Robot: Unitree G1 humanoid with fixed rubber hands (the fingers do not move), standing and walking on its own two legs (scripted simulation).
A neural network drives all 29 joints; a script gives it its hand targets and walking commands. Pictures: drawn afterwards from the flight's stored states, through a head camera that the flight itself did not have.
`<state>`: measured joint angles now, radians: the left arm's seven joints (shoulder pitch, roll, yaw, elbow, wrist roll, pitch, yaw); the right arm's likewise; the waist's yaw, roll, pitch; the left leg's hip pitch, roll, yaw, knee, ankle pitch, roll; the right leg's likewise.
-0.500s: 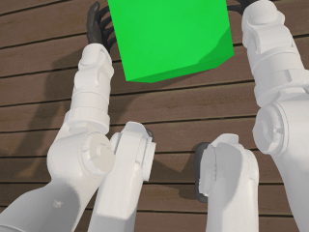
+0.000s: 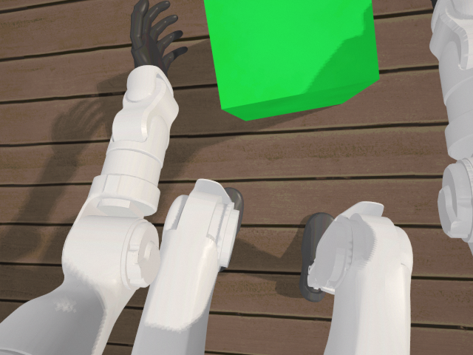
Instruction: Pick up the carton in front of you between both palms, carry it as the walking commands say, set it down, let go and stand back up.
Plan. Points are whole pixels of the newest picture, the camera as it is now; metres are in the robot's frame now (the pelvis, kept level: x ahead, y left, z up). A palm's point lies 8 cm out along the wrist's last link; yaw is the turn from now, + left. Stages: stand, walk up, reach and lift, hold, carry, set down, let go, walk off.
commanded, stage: set down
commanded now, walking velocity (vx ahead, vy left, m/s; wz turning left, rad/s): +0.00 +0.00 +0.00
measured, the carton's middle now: (286, 47) +0.56 +0.00 -0.27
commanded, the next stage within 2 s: let go in 0.80 s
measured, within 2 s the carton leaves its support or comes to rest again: neither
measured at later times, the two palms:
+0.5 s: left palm (60, 22) +0.48 +0.19 +0.03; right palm out of the picture +0.58 -0.19 +0.02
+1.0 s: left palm out of the picture +0.46 +0.18 +0.16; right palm out of the picture +0.55 -0.22 +0.16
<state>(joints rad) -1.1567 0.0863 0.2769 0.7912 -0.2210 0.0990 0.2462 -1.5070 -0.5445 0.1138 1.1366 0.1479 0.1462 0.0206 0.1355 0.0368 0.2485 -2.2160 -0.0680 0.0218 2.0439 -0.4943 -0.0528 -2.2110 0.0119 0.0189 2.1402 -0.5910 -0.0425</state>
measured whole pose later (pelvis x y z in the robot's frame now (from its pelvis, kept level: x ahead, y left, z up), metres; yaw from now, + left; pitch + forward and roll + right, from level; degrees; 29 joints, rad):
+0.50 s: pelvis +0.02 +0.00 +0.13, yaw -1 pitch +46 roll +5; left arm -0.95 0.02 0.34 0.56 -0.11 0.20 0.22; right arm -1.33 -0.50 -0.05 1.03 0.01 0.20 0.10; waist 0.15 -0.01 0.01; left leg -1.94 -0.06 0.00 1.58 -0.43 -0.04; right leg -1.95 0.03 0.04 1.66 -0.51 -0.03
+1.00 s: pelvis +0.05 -0.01 +0.26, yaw -4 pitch +43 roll +2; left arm -0.70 -0.01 0.35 0.54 0.04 0.14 0.09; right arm -1.04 -0.34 -0.22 0.93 -0.13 0.16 0.07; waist 0.13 -0.02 -0.09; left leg -1.50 -0.02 -0.02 1.05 -0.30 -0.04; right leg -1.51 0.06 0.05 1.11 -0.35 -0.03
